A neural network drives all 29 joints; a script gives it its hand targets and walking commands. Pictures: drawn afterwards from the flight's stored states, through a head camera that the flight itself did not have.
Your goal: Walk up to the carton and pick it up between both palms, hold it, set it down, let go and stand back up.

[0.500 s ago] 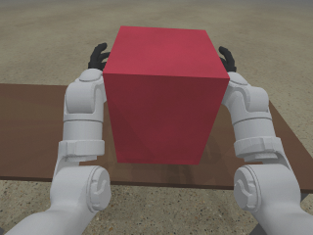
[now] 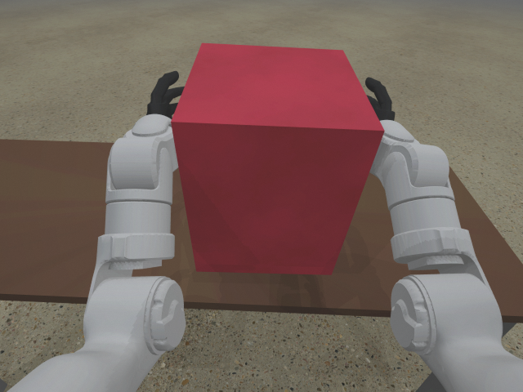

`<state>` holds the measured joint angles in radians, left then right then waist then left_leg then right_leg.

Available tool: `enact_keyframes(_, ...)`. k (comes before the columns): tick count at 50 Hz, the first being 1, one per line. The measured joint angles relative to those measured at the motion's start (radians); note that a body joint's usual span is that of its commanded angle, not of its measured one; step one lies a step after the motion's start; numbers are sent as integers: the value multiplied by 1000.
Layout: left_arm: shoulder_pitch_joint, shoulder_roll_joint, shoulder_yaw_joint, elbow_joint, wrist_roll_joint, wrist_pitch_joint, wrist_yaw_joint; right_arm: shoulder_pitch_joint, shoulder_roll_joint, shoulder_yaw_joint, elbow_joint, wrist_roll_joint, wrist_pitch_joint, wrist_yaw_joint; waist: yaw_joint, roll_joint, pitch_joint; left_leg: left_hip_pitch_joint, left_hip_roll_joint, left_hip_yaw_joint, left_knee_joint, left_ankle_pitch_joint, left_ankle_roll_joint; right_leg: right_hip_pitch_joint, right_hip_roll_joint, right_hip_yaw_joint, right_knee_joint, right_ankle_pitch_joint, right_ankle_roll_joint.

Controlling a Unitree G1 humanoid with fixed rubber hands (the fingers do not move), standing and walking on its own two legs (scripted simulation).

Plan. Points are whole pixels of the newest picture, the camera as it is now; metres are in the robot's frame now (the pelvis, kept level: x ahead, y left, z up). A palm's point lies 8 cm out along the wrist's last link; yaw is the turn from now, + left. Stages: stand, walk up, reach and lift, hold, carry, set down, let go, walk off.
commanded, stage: hold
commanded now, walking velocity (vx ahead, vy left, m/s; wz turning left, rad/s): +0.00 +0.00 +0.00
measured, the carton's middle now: (268, 162) +0.38 +0.01 +0.22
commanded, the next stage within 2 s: none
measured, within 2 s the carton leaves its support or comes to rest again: neither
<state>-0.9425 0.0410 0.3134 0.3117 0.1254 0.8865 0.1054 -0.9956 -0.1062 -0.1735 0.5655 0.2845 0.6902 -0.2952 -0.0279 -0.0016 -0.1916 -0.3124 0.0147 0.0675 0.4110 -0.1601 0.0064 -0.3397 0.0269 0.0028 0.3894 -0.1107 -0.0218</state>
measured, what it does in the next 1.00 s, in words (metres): stands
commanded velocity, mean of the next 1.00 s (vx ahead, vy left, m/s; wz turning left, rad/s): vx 0.00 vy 0.00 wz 0.00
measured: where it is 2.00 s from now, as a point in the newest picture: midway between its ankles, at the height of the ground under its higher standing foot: outside the picture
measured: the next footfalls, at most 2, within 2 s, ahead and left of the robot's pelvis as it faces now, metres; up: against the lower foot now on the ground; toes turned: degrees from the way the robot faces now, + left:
none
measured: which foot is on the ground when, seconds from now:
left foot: down 0.00-1.00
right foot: down 0.00-1.00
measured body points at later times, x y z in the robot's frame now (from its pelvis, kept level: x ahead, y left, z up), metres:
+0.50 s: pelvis +0.00 +0.00 +0.00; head -0.04 +0.00 +0.45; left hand +0.40 +0.15 +0.28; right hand +0.41 -0.14 +0.27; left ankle +0.03 +0.11 -0.74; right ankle +0.05 -0.10 -0.74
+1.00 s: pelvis +0.00 +0.00 +0.00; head -0.04 +0.00 +0.45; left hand +0.40 +0.15 +0.28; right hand +0.41 -0.14 +0.27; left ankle +0.03 +0.11 -0.74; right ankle +0.05 -0.10 -0.74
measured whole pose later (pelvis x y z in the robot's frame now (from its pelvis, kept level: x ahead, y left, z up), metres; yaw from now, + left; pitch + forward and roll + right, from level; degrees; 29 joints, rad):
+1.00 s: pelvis +0.00 +0.00 +0.00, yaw +0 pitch +3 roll +0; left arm -0.94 0.04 0.31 0.31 0.13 0.89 0.11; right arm -1.00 -0.11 -0.17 0.56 0.29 0.69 -0.30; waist -0.03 0.00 -0.19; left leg -0.31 0.01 0.07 0.41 -0.16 0.01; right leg -0.34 0.03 0.00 0.39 -0.11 -0.02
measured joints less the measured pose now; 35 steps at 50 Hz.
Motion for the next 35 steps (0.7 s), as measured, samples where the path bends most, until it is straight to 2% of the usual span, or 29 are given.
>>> enact_keyframes(35,0,0,0,0,0,0,1,0,0,0,-2,0,3,0,0,0,0,0,0,0,0,0,0,0,0,0,0,-1,0)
